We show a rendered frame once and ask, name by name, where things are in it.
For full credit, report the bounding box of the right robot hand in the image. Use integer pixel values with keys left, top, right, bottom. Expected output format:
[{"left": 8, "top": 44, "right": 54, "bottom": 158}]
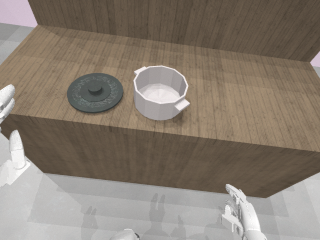
[{"left": 222, "top": 184, "right": 261, "bottom": 238}]

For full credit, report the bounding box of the robot left thigh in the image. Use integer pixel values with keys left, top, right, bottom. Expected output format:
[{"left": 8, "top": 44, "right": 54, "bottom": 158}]
[{"left": 109, "top": 230, "right": 140, "bottom": 240}]

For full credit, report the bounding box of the right robot forearm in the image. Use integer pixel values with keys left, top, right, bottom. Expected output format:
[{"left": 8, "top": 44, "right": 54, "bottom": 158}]
[{"left": 242, "top": 230, "right": 267, "bottom": 240}]

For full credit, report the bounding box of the knob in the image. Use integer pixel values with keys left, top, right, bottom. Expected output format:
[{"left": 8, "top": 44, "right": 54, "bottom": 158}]
[{"left": 87, "top": 82, "right": 102, "bottom": 94}]

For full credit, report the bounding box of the table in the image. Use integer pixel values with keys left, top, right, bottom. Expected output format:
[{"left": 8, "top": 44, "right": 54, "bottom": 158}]
[{"left": 0, "top": 0, "right": 320, "bottom": 198}]

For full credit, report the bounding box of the pot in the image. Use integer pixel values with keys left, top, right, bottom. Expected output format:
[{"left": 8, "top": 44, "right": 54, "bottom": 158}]
[{"left": 133, "top": 65, "right": 190, "bottom": 121}]

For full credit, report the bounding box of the lid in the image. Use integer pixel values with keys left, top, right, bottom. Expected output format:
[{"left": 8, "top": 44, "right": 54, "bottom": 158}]
[{"left": 67, "top": 73, "right": 124, "bottom": 114}]

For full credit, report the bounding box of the left robot hand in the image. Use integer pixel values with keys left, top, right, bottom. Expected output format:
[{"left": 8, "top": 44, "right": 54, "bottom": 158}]
[{"left": 0, "top": 84, "right": 31, "bottom": 189}]

